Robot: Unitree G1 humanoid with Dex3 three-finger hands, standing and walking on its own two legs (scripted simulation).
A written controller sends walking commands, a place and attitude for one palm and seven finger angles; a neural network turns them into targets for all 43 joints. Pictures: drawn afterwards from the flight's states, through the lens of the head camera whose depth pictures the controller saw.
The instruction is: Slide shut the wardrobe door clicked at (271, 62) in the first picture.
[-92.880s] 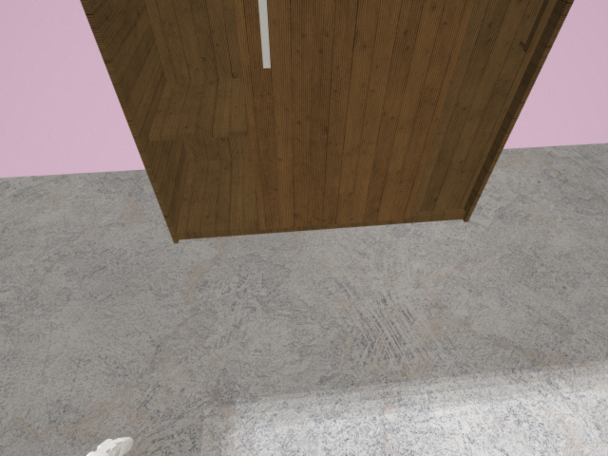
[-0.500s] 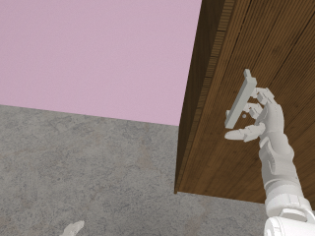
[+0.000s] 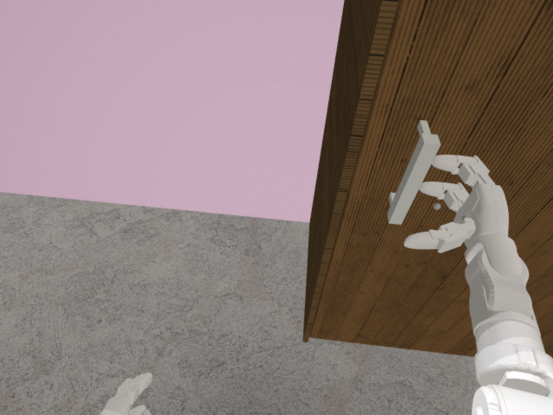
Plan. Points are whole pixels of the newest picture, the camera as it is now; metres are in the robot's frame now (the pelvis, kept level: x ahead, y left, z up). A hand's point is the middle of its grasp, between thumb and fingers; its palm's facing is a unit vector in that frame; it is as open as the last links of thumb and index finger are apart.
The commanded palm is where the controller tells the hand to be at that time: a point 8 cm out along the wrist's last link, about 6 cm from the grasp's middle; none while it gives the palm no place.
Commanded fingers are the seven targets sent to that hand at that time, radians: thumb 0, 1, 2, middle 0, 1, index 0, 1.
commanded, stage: move the hooked fingers beside the handle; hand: right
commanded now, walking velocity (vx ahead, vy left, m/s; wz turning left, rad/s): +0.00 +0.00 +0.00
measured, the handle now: (408, 175) +0.47 -0.15 +0.11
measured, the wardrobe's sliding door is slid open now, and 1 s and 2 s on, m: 0.00 0.00 0.00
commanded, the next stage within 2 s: feel for the door with the fingertips in 1.50 s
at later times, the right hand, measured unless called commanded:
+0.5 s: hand (453, 208) +0.40 -0.21 +0.12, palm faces +0.05 +1.00 -0.03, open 13.9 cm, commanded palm +0.37 -0.26 +0.12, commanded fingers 0.00 0.50 -0.30 0.30 1.20 0.30 1.20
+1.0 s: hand (453, 206) +0.40 -0.20 +0.12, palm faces +0.02 +1.00 -0.02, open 14.0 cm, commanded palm +0.37 -0.26 +0.12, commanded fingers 0.00 0.50 -0.30 0.30 1.20 0.30 1.20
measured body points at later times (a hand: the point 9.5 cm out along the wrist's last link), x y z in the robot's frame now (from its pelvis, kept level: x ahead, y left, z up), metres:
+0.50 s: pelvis +0.00 +0.00 +0.00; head +0.02 +0.00 +0.45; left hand +0.09 +0.25 -0.11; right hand +0.39 -0.26 +0.12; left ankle +0.01 +0.12 -0.73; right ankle -0.02 -0.10 -0.73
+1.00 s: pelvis +0.00 +0.00 +0.00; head +0.02 +0.00 +0.45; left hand +0.11 +0.25 -0.11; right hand +0.39 -0.26 +0.13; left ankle +0.01 +0.12 -0.73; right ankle -0.02 -0.10 -0.73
